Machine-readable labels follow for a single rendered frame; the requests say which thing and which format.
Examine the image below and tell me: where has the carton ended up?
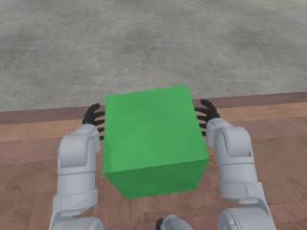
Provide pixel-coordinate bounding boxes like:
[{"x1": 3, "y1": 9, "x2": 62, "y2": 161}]
[{"x1": 102, "y1": 85, "x2": 209, "y2": 199}]

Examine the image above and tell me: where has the robot right thigh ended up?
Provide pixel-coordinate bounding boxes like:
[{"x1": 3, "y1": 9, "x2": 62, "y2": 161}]
[{"x1": 160, "y1": 218, "x2": 193, "y2": 230}]

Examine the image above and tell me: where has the robot right upper arm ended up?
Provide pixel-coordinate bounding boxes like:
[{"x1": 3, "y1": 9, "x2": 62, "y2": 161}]
[{"x1": 218, "y1": 206, "x2": 275, "y2": 230}]

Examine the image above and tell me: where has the robot left forearm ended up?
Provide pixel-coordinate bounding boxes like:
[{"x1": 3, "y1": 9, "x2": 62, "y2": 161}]
[{"x1": 49, "y1": 124, "x2": 101, "y2": 230}]

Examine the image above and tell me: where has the robot left upper arm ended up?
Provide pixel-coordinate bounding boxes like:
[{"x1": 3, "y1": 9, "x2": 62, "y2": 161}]
[{"x1": 52, "y1": 217, "x2": 105, "y2": 230}]

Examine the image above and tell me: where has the right robot hand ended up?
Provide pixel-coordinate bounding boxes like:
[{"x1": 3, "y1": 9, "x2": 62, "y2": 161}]
[{"x1": 194, "y1": 99, "x2": 220, "y2": 136}]

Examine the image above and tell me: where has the robot right shin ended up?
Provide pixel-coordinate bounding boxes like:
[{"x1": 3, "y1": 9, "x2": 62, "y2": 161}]
[{"x1": 162, "y1": 215, "x2": 177, "y2": 224}]

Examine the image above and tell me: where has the robot right forearm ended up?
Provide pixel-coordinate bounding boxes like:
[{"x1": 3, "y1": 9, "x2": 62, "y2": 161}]
[{"x1": 205, "y1": 118, "x2": 276, "y2": 230}]

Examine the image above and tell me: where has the left robot hand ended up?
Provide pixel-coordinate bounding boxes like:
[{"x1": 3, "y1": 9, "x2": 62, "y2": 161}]
[{"x1": 82, "y1": 103, "x2": 106, "y2": 141}]

